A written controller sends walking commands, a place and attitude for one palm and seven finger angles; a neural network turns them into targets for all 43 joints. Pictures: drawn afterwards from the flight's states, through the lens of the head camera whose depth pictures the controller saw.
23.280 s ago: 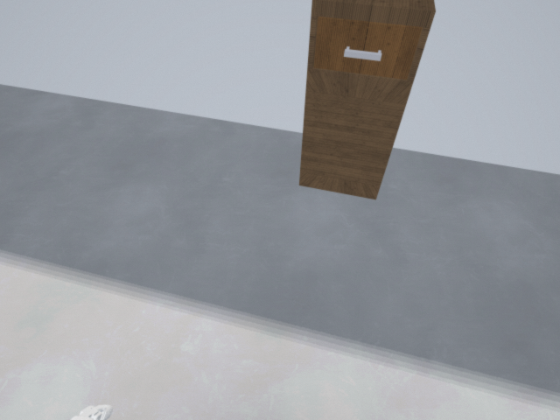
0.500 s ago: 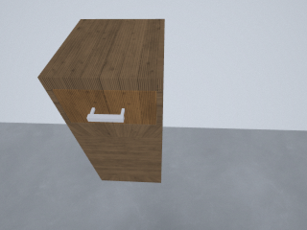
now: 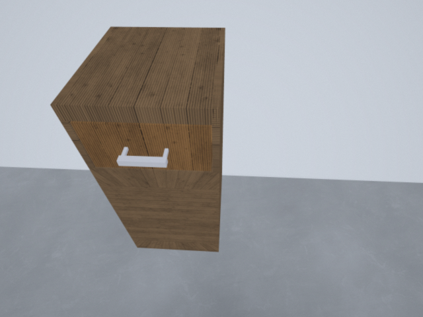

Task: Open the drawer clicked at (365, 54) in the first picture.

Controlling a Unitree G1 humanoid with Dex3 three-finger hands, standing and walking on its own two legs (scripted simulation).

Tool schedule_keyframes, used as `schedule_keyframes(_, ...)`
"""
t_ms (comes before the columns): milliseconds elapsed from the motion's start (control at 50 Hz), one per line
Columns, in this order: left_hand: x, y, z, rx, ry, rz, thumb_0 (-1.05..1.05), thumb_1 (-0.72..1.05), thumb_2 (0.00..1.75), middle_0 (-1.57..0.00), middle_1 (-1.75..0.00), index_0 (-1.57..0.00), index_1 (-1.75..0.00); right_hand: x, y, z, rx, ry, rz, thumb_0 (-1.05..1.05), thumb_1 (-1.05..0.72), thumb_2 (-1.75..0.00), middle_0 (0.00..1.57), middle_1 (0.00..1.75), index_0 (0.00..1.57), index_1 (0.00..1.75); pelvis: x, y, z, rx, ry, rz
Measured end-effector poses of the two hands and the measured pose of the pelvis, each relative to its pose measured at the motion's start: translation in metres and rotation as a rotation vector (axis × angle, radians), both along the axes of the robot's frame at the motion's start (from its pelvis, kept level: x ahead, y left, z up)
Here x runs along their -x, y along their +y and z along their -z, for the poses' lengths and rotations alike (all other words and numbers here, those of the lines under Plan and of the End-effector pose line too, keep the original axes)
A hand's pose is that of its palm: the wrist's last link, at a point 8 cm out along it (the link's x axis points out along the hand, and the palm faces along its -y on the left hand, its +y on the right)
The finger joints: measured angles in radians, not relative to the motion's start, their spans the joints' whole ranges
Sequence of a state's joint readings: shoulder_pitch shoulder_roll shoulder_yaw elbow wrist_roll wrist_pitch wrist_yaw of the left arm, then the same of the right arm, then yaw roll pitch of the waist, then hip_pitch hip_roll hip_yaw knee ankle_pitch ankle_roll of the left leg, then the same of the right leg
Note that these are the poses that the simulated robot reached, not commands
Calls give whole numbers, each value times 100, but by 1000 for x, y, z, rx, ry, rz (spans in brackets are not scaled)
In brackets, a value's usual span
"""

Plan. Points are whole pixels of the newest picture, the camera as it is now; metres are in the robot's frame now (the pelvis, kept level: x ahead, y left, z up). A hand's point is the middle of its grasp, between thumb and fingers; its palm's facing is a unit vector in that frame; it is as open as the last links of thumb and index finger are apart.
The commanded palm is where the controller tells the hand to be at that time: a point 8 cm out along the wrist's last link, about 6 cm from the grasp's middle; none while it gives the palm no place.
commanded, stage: look again from close up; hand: left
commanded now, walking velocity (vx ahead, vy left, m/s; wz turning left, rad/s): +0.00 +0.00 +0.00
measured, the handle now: (144, 156) +0.51 +0.22 -0.04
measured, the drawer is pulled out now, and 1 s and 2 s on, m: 0.00 0.00 0.00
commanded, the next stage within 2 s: raise the hand with hooked fingers in 0.26 s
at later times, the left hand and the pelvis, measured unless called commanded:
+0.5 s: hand out of the picture +0.02 +0.19 -0.12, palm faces -0.20 -0.87 -0.44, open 16.8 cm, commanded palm +0.10 +0.20 -0.05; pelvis -0.01 +0.00 -0.01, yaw -1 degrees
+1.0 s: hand (103, 299) +0.16 +0.22 -0.05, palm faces +0.00 -0.10 -1.00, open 15.3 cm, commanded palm +0.15 +0.21 +0.01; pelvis -0.04 -0.01 -0.03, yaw +0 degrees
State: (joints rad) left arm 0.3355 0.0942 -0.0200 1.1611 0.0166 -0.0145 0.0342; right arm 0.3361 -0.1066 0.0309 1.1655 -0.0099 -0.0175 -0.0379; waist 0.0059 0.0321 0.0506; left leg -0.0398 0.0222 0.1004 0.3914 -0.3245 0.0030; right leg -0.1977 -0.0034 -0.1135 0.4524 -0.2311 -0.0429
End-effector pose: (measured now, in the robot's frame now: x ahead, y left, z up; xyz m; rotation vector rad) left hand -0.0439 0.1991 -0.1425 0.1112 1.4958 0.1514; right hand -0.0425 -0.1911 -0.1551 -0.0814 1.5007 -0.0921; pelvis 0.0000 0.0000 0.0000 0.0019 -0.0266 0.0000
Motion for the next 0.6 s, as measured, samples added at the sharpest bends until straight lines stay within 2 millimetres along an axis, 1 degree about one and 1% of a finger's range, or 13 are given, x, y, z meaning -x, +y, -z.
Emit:
schedule_keyframes(200, 4, -4, 1, 5, 0, -9, -3, -49, 30, -15, -30, -15, -30, 6, -3, -2, 4, 9, 2, 0, -91, -90, 19, 30, 20, 30, 2, -3, 0, 0, 1, -2)
schedule_keyframes(380, 6, -7, 2, 3, 1, -7, -2, -49, 30, -15, -30, -15, -30, 7, -4, -2, 2, 9, 5, 0, -91, -90, 19, 30, 20, 30, 4, -5, 0, 3, 9, -1)
schedule_keyframes(400, -1, -5, -2, -1, -28, 64, -3, -49, 30, -15, -30, -15, -30, 3, -6, -2, 9, -24, 10, 0, -91, -90, 19, 30, 20, 30, 6, -4, 2, 4, 11, 14)
schedule_keyframes(420, -13, 0, -10, -29, -100, 152, -5, -51, 30, -16, -30, -15, -30, -6, -10, -3, 30, -93, 23, 0, -91, -90, 19, 30, 20, 30, 7, -4, 3, 0, 11, 30)
schedule_keyframes(480, -50, 25, -47, -200, -306, 308, -10, -59, 29, -16, -31, -16, -32, -37, -32, -5, 108, -303, 68, 3, -93, -90, 20, 30, 21, 30, 10, 0, 6, -11, 20, 28)
schedule_keyframes(520, -81, 35, -73, -313, -441, 440, -11, -62, 26, -16, -33, -16, -33, -65, -47, -9, 139, -446, 55, 3, -94, -90, 20, 30, 21, 30, 15, 3, 9, -18, 37, 23)
schedule_keyframes(560, -118, 37, -98, -447, -595, 596, -11, -61, 24, -17, -35, -16, -35, -98, -61, -16, 163, -588, 13, 3, -94, -90, 20, 30, 20, 30, 21, 5, 14, -26, 61, 19)
schedule_keyframes(600, -157, 29, -122, -601, -768, 741, -9, -59, 24, -17, -37, -17, -37, -131, -70, -27, 181, -712, -44, 3, -93, -90, 20, 30, 20, 30, 27, 6, 19, -31, 87, 12)
